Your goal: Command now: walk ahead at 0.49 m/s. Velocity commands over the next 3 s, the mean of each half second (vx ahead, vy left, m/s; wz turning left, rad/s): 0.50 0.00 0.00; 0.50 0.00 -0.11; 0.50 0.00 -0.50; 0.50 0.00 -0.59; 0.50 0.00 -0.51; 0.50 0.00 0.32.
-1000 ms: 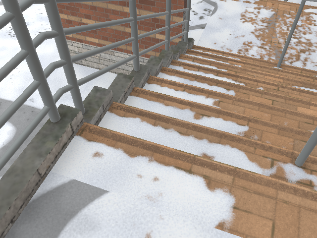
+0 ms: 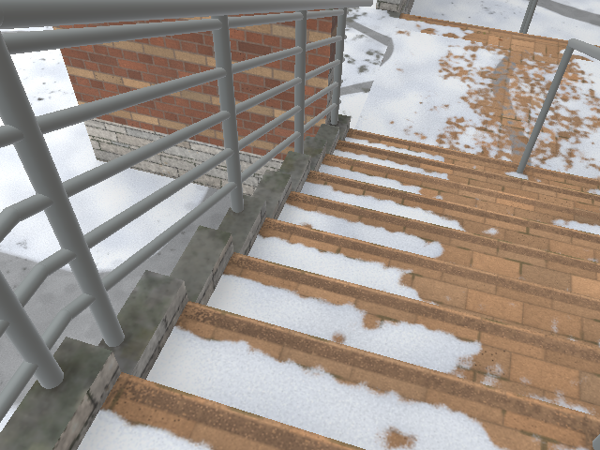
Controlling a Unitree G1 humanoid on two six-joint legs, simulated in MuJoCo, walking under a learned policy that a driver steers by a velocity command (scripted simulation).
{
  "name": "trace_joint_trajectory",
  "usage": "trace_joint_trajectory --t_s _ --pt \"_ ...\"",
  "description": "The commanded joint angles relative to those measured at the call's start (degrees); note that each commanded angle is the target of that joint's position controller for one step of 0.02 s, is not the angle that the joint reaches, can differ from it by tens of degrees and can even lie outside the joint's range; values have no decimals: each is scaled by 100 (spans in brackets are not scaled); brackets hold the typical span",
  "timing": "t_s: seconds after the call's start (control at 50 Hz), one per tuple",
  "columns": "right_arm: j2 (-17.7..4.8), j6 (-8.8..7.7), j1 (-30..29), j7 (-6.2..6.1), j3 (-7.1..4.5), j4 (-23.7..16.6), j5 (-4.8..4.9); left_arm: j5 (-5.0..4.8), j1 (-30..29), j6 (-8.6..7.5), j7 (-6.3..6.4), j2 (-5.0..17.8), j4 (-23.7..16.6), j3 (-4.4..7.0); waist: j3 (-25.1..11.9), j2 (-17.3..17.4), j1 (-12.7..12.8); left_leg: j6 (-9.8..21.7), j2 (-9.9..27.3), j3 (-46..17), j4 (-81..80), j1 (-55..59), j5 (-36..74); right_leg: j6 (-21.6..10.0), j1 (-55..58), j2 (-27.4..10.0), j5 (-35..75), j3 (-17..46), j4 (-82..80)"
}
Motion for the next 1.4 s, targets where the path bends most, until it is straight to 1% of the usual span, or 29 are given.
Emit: trace_joint_trajectory --t_s 0.02,0.16,0.24,0.26,0.28,0.3,0.34,0.42,0.58,0.76,0.8,0.84,0.86,0.88,0.9,0.92,0.94,0.96,1.02,1.04,1.12,1.22,1.28,1.3,1.32,1.34,1.36,1.38,1.4 --pt "-942 -57 -65 -93 -170 -322 29 21 -188 -29 -21 124 -367 17 455 462 135 775 1481 -884 -744 -500 1214 96 194 72 871 -97 -1143" --pt "-1062 103 443 -76 -279 -126 61 -47 -1323 -69 -304 204 -1000 32 626 584 -162 628 1882 -884 -127 747 1612 -210 257 452 360 -246 -2542" --pt "-1101 246 5 -113 -285 -296 5 -14 756 -171 -351 888 -551 374 -675 659 910 254 1445 -472 2228 392 3367 -750 3178 733 269 -383 -2754" --pt "-810 212 358 -110 -172 -429 -131 44 1739 -150 -302 1429 -395 487 -1678 -350 998 35 913 -163 4350 -1025 1247 -1207 5110 -563 428 1210 -2652" --pt "-105 54 1125 -3 5 -331 9 16 1933 -111 -333 1476 -306 478 -2415 -1742 659 -188 -18 -695 5937 -3006 -2288 -2036 6614 -1408 -979 3795 -3666" --pt "-760 -79 742 22 -148 -252 173 -36 1834 -85 -291 938 -365 354 -1882 -1043 847 -91 330 -1226 6629 -3648 -2146 -1754 6244 -1268 -1471 3735 -3954" --pt "-1098 -125 -250 -44 -277 -550 196 21 827 -73 -243 598 -621 210 -660 102 571 -110 873 -969 6494 -3586 -1038 -1372 4451 -936 -122 2155 -4108" --pt "-794 150 -194 -161 -358 -698 105 124 447 -156 -302 393 -548 165 -214 -29 70 -229 1291 -928 5339 -2775 -334 -1255 3144 -286 667 928 -4625" --pt "-630 160 -1575 -49 -352 -1220 -69 80 1079 -55 -14 792 -172 280 109 -99 360 -272 1254 -713 2731 -3055 1940 -1006 3256 -68 1398 168 -4841" --pt "-734 -10 -1990 169 -384 -1212 79 127 1407 152 -57 692 22 274 208 -47 550 -151 1213 -533 3496 -3811 494 -1428 4663 -609 1869 498 -3786" --pt "-764 -47 -1707 123 -382 -1105 93 -12 1022 168 -40 731 -151 278 146 -107 204 -107 903 -284 2969 -2574 133 -1309 3865 -379 2612 399 -3230" --pt "-1247 -108 481 77 -670 -409 78 -129 806 10 -46 754 -88 249 -557 -181 -870 -33 510 111 2447 429 558 -886 2500 191 3084 108 -992" --pt "-1702 -117 1362 49 -776 -297 65 -146 882 -104 -9 391 -158 181 -894 1007 -1140 634 1647 -1296 1817 1605 118 -451 1072 885 143 -112 1659" --pt "-1348 -113 870 108 -544 -501 154 -126 1764 -264 -9 -42 -108 94 -1005 2061 -344 1242 2522 -3255 1375 1492 560 -493 -15 1401 -3088 795 2776" --pt "-1205 -92 734 153 -533 -365 279 -453 1624 -266 67 374 -248 254 -466 1773 -199 1344 3060 -4059 397 825 -54 -540 -586 1288 -2709 980 2978" --pt "-941 -97 125 238 -480 -461 193 -478 1079 -122 136 690 -542 363 -74 1306 -20 1196 2898 -3562 478 298 -285 -587 -799 994 -2200 866 2736" --pt "-687 -80 -387 251 -382 -557 96 -306 864 103 175 678 -641 389 188 695 129 1015 2692 -2693 447 -464 -8 -552 -506 816 -1891 808 2256" --pt "-711 -85 -664 221 -395 -524 40 -160 1033 278 164 469 -663 370 226 885 368 942 2687 -2350 561 -1032 254 -487 -63 561 -1768 837 1963" --pt "-569 -140 -732 -14 -329 -419 -159 -6 1238 378 -99 210 -649 369 152 360 573 442 1997 -1043 1056 -1394 670 -532 352 541 433 636 688" --pt "-289 -202 -778 -119 -253 -471 -129 -19 985 319 -197 181 -749 343 88 725 487 212 1894 -713 1118 -1250 449 -624 243 497 1213 814 103" --pt "-726 -76 -289 -505 -292 -407 36 72 79 329 -455 -109 -1188 225 242 725 172 72 1698 24 1700 -1927 -440 -474 1395 920 3183 31 -1889" --pt "-753 81 51 -371 -396 -580 27 -43 -372 586 -468 -61 -1319 182 427 708 -163 -21 2040 63 2981 -1838 -1166 -486 1810 873 3123 -330 -1965" --pt "-724 139 -8 -262 -407 -495 249 15 537 532 -321 140 -956 294 532 706 149 -206 2019 195 4801 -1177 686 -501 2269 832 2007 -700 -3259" --pt "-754 159 -187 -306 -413 -410 211 59 1535 401 -290 301 -607 410 177 530 721 -229 1784 337 6360 -1316 1606 -768 3398 928 2546 -813 -4078" --pt "-599 28 83 -271 -434 -612 71 176 2372 273 -277 937 -271 574 -100 -1013 934 -431 974 709 9450 -3237 -1541 -1324 5388 509 4763 -44 -3281" --pt "-280 -219 670 -134 -257 -872 57 69 2519 205 -293 1153 -285 525 -969 -1899 627 -390 947 -365 10265 -5314 -3396 -1877 7111 -250 5238 1246 -1684" --pt "-697 -329 242 -88 -328 -1032 151 -69 2423 219 -298 808 -430 460 -1531 -1318 845 -348 1060 -885 10266 -5530 -3195 -2185 6958 -586 4392 1917 -2077" --pt "-855 -326 -137 -148 -397 -1190 123 -99 2092 262 -288 786 -520 426 -1165 -332 659 -407 1043 -851 10338 -5660 -2856 -2144 6113 -676 4056 2138 -2385" --pt "-832 -338 -182 -211 -414 -1428 293 -57 1628 190 -228 1209 -551 501 -1236 -9 301 -326 1115 -1200 8641 -5989 -1405 -2385 5506 -1249 784 3427 -3217"
Next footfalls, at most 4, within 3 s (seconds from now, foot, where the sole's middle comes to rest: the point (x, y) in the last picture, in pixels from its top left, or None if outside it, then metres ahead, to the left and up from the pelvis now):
0.24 right None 0.33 -0.15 -0.78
0.84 left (252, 444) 0.54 0.10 -0.78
1.30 right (353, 386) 0.75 -0.16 -0.94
1.80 left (298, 309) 1.10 -0.03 -1.09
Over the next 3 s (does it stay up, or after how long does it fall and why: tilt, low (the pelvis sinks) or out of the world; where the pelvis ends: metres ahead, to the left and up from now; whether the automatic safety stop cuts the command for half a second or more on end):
stays up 1.39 -0.52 -0.50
